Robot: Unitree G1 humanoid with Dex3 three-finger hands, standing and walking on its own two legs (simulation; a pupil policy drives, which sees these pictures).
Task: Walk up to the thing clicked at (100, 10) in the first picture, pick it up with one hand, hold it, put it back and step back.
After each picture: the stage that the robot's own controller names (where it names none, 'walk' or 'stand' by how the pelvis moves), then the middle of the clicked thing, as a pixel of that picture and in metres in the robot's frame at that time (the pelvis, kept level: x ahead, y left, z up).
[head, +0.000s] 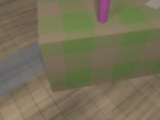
stand; (104, 4) +0.97 -0.13 -0.04
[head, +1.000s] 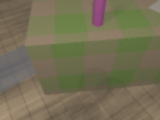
rise first; (99, 6) +0.88 -0.06 -0.01
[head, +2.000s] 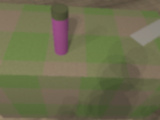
rise first; (60, 32) +0.60 +0.13 +0.00
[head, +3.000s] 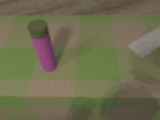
stand; (44, 49) +0.51 +0.19 +0.00
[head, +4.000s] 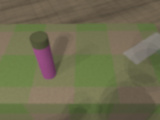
stand; (44, 58) +0.50 +0.19 -0.04
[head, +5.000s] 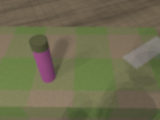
stand; (44, 61) +0.49 +0.19 -0.04
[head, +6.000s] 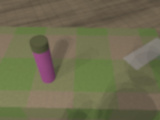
stand; (44, 61) +0.49 +0.19 -0.04
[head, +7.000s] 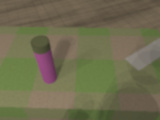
stand; (45, 62) +0.49 +0.18 -0.04
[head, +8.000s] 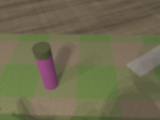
rise first; (47, 68) +0.47 +0.19 -0.04
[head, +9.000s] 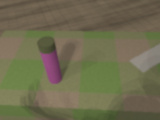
go down; (51, 62) +0.50 +0.18 -0.04
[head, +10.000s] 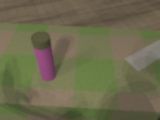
go down; (45, 59) +0.50 +0.17 -0.03
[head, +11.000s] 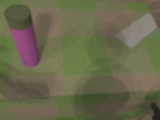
go down; (25, 41) +0.49 +0.17 +0.03
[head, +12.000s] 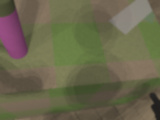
close in; (9, 29) +0.50 +0.18 +0.05
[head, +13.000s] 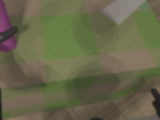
close; out of the picture +0.53 +0.19 +0.08
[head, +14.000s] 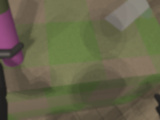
lift; (4, 33) +0.49 +0.18 +0.07
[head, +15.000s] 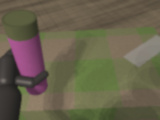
lift; (30, 59) +0.32 +0.15 +0.20
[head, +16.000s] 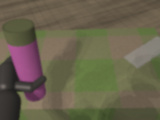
hold; (28, 65) +0.32 +0.17 +0.16
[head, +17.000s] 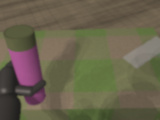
hold; (28, 69) +0.32 +0.17 +0.14
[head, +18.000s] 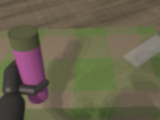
crouch; (32, 69) +0.33 +0.16 +0.14
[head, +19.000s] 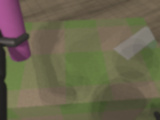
crouch; (12, 23) +0.47 +0.20 +0.18
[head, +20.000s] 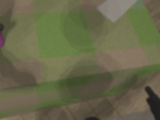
lower; out of the picture +0.54 +0.20 +0.08
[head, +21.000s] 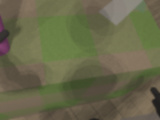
lower; out of the picture +0.52 +0.20 +0.07
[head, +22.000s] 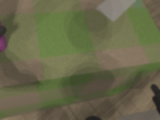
lower; out of the picture +0.53 +0.20 +0.08
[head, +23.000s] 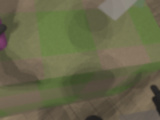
lower; out of the picture +0.54 +0.20 +0.08
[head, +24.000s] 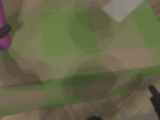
loosen; out of the picture +0.53 +0.19 +0.08
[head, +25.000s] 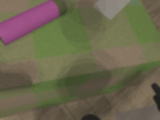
withdraw; (32, 19) +0.57 +0.06 -0.01
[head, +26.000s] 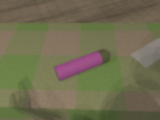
sink last; (81, 64) +0.51 +0.03 -0.08
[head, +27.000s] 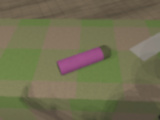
stand; (83, 59) +0.54 +0.03 -0.07
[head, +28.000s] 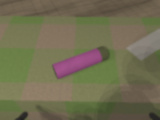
stand; (80, 62) +0.50 +0.03 -0.06
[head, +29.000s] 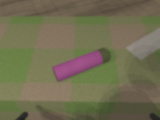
stand; (81, 64) +0.49 +0.02 -0.06
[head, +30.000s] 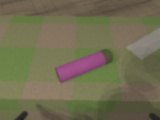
stand; (84, 65) +0.48 +0.01 -0.06
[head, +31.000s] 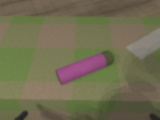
stand; (84, 67) +0.47 +0.01 -0.06
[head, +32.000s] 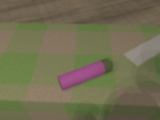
stand; (84, 74) +0.47 +0.01 -0.11
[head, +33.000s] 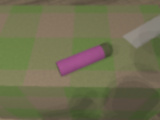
walk; (83, 59) +0.50 +0.02 -0.10
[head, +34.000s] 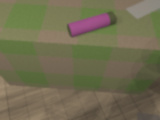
walk; (91, 24) +0.70 -0.03 -0.10
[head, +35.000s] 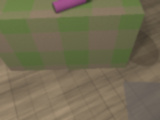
stand; (71, 2) +0.99 +0.10 -0.10
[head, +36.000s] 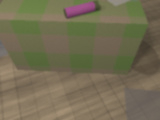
stand; (81, 9) +1.03 +0.02 -0.13
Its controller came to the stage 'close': yes
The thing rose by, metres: 0.20
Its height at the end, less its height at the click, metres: -0.09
